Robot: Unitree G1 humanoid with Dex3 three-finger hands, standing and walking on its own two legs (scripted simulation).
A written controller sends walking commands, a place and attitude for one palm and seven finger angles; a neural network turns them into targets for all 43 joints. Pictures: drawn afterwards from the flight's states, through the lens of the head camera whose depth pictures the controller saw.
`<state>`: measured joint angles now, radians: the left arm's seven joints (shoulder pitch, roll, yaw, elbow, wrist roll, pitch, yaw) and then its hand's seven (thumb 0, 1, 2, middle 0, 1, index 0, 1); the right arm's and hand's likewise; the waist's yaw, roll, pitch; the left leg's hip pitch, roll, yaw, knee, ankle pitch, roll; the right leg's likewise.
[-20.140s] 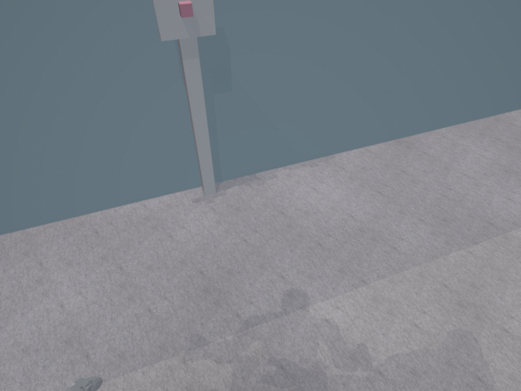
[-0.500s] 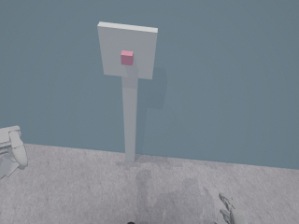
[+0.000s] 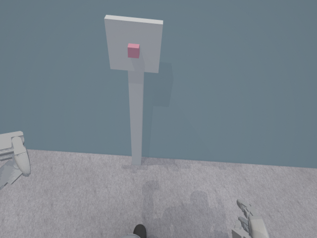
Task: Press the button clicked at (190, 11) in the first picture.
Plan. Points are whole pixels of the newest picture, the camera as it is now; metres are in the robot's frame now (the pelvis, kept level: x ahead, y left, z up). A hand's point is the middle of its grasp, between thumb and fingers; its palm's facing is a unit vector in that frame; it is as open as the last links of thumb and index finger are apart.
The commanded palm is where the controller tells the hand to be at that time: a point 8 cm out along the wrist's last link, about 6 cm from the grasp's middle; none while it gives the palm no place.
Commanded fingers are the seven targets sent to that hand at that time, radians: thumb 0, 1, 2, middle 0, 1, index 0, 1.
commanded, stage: stop stepping back and stand still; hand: left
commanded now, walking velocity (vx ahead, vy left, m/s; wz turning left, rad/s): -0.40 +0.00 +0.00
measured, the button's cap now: (133, 50) +0.65 +0.13 +0.13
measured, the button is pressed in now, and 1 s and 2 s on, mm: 0 0 0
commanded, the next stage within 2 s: let the arm hang, fingers relaxed in 1.30 s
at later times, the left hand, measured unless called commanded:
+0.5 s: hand (2, 208) +0.13 +0.24 +0.18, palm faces +0.27 -0.84 -0.47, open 3.1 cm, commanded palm +0.08 +0.29 +0.19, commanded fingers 0.00 0.90 0.90 -1.30 -1.50 -1.30 -1.50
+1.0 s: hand (15, 199) +0.15 +0.24 +0.16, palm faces +0.34 -0.83 -0.45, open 3.1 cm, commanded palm +0.10 +0.28 +0.19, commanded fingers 0.00 0.90 0.90 -1.30 -1.50 -1.30 -1.50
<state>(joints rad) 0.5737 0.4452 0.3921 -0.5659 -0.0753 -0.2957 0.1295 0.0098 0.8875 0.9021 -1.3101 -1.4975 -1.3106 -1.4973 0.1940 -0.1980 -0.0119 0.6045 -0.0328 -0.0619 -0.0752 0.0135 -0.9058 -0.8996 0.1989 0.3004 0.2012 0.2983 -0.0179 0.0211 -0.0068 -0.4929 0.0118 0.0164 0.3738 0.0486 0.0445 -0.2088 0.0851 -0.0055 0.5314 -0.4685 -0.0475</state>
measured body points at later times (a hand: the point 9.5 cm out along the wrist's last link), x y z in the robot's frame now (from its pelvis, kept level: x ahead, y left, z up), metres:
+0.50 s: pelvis -0.06 +0.02 +0.01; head -0.06 +0.03 +0.46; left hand +0.11 +0.29 +0.20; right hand +0.09 -0.21 -0.07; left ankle +0.05 +0.09 -0.72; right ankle -0.09 -0.07 -0.73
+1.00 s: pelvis -0.03 +0.01 +0.01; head -0.03 +0.00 +0.46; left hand +0.13 +0.28 +0.19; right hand +0.11 -0.23 -0.09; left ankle +0.00 +0.11 -0.73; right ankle -0.09 -0.07 -0.73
